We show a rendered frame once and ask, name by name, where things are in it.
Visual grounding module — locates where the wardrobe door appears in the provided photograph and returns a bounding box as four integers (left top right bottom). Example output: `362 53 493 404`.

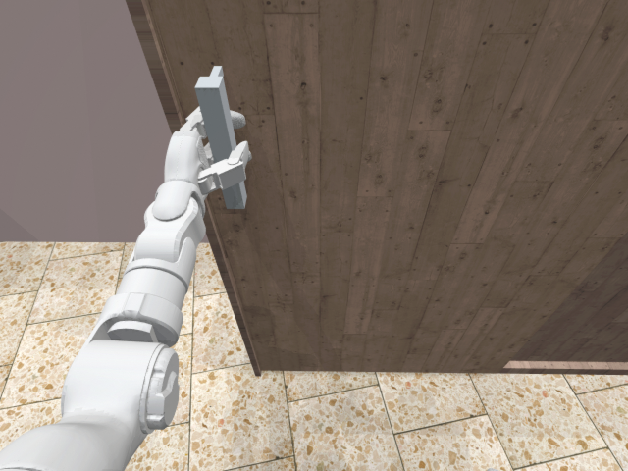
510 232 628 362
145 0 628 374

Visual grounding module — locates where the handle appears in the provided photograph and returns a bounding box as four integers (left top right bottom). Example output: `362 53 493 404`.
195 66 247 209

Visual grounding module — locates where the left robot hand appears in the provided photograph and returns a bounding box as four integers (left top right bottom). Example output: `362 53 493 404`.
164 107 252 200

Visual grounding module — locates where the robot left upper arm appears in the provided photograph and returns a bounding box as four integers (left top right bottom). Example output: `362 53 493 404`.
0 340 180 471

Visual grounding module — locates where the robot left forearm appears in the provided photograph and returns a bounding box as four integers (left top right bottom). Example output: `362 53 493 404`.
61 181 206 417

